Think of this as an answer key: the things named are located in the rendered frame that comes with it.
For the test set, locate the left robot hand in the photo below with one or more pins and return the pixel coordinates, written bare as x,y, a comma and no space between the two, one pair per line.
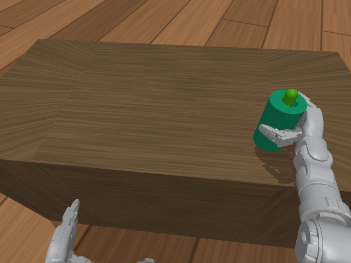
60,247

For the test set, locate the bottle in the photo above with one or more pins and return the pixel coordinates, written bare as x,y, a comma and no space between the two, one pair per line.
282,111

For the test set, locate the right robot hand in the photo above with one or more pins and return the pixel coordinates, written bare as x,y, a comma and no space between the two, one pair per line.
311,123

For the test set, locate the right robot arm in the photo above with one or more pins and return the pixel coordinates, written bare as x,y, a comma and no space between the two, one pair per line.
324,235

